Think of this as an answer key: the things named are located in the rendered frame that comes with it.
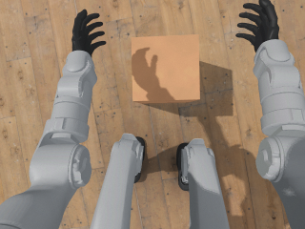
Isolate right robot hand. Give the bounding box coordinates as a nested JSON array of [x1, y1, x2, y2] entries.
[[235, 0, 279, 52]]

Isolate right robot thigh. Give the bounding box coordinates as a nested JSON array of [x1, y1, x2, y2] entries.
[[181, 144, 230, 229]]

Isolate left robot hand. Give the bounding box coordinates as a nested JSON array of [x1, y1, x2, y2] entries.
[[71, 9, 107, 58]]

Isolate right robot upper arm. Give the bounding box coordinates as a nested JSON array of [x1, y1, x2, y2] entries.
[[255, 135, 305, 229]]

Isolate right robot forearm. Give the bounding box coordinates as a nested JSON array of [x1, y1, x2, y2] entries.
[[253, 39, 305, 137]]

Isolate left robot upper arm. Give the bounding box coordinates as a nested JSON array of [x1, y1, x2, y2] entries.
[[0, 143, 92, 229]]

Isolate carton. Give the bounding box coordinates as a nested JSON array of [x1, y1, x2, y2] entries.
[[131, 34, 200, 104]]

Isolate left robot forearm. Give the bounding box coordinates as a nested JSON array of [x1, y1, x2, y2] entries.
[[29, 50, 97, 182]]

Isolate left robot shin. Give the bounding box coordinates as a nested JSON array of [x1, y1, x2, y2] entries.
[[111, 133, 139, 176]]

